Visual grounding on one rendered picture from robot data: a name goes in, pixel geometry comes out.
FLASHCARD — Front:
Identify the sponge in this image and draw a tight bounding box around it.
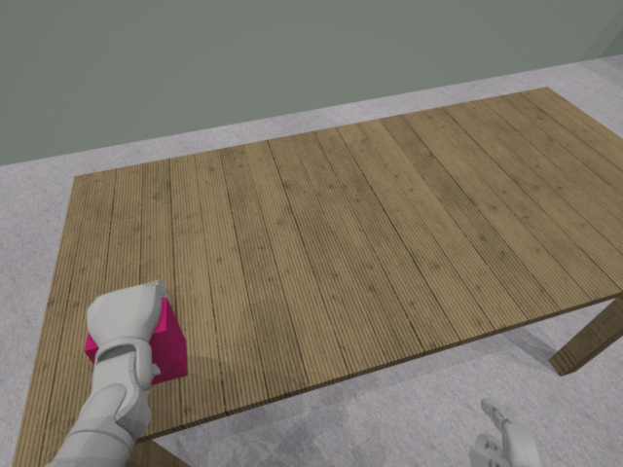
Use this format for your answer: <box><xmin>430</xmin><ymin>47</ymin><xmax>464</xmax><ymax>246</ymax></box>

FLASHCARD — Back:
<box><xmin>85</xmin><ymin>298</ymin><xmax>187</xmax><ymax>385</ymax></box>

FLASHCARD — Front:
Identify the right robot hand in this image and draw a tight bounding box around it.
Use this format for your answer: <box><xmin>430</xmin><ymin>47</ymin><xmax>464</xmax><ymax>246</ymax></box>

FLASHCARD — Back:
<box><xmin>470</xmin><ymin>398</ymin><xmax>544</xmax><ymax>467</ymax></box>

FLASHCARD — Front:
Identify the table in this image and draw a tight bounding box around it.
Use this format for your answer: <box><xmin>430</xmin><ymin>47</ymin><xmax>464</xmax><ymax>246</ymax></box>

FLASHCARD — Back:
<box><xmin>12</xmin><ymin>87</ymin><xmax>623</xmax><ymax>467</ymax></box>

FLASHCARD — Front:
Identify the robot left forearm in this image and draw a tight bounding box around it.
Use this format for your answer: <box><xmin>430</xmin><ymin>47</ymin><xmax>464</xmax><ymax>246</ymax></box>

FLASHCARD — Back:
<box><xmin>44</xmin><ymin>338</ymin><xmax>152</xmax><ymax>467</ymax></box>

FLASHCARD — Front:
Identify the left robot hand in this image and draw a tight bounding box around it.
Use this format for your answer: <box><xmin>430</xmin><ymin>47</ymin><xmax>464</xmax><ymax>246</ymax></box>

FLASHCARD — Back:
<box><xmin>87</xmin><ymin>279</ymin><xmax>170</xmax><ymax>379</ymax></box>

